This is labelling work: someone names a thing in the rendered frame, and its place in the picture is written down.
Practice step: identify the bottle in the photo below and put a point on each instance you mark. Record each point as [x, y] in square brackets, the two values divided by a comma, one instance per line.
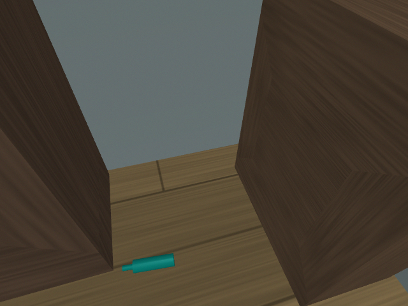
[150, 263]

